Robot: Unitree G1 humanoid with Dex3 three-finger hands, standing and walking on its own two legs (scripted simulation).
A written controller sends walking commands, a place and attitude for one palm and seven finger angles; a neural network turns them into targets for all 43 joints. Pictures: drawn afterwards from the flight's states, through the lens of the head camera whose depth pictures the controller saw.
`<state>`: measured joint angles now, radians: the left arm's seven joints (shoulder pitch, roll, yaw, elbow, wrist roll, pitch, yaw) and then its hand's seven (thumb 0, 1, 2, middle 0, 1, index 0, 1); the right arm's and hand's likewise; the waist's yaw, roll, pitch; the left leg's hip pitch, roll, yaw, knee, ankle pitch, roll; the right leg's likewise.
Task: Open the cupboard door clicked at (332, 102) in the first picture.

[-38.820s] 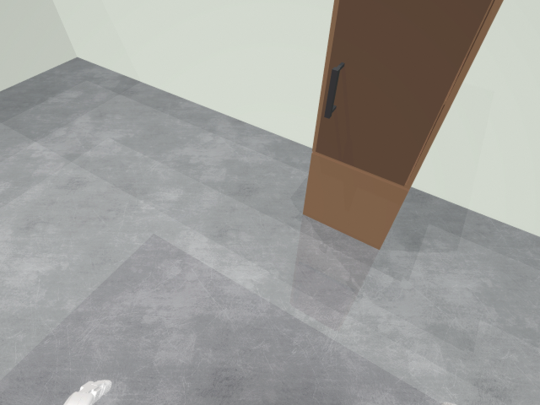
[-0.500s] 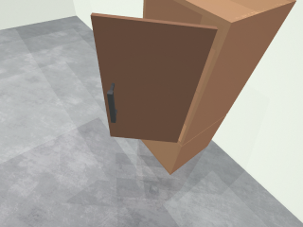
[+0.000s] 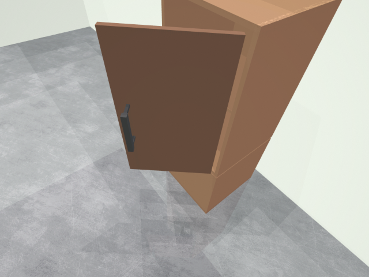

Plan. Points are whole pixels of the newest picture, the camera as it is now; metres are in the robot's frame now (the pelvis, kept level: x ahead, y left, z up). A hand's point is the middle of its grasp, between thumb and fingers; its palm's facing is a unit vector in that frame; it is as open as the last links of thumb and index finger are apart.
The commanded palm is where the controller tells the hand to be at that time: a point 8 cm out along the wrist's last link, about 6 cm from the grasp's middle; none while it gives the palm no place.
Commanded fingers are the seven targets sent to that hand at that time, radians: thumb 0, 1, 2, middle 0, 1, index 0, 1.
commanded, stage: come to a stop and stand still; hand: left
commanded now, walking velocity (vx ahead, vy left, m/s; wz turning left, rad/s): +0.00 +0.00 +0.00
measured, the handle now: (129, 129) +0.55 +0.20 -0.06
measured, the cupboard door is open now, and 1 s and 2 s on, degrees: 49 49 49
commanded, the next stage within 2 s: look again from close up in 0.24 s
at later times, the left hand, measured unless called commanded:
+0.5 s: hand out of the picture +0.01 +0.22 -0.16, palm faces +0.03 -0.97 -0.25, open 7.3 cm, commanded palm none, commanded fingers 0.00 0.90 0.90 -0.20 -0.30 -0.20 -0.30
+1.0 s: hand out of the picture -0.03 +0.22 -0.17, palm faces -0.01 -0.99 -0.17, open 7.3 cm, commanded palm none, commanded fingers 0.00 0.90 0.90 -0.20 -0.30 -0.20 -0.30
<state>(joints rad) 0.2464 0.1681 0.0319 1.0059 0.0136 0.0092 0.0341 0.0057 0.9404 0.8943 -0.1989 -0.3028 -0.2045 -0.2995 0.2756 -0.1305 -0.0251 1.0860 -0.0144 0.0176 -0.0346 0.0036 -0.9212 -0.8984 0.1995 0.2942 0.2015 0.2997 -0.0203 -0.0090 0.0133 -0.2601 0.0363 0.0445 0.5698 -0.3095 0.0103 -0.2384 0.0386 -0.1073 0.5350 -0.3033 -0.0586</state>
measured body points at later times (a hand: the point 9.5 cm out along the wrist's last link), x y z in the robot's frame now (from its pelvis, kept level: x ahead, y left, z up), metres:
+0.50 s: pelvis -0.02 +0.02 +0.01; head -0.03 +0.02 +0.46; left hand +0.01 +0.27 -0.14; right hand +0.03 -0.24 -0.13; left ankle -0.01 +0.11 -0.73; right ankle -0.01 -0.08 -0.73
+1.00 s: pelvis -0.03 +0.05 +0.01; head -0.04 +0.07 +0.46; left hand -0.03 +0.27 -0.15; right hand -0.02 -0.18 -0.14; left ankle -0.01 +0.11 -0.73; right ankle -0.01 -0.08 -0.73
